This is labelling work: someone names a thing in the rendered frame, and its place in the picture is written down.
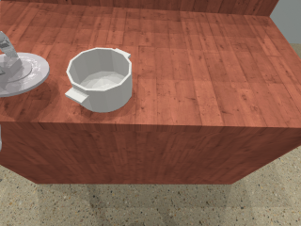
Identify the knob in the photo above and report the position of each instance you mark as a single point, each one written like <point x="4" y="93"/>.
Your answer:
<point x="10" y="63"/>

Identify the pot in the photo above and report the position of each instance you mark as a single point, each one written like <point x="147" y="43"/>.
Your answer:
<point x="101" y="79"/>

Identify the lid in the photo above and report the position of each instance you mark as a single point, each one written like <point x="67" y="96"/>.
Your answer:
<point x="33" y="72"/>

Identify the table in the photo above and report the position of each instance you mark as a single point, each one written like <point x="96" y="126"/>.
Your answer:
<point x="216" y="93"/>

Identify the left robot hand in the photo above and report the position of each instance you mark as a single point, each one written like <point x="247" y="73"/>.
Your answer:
<point x="7" y="48"/>

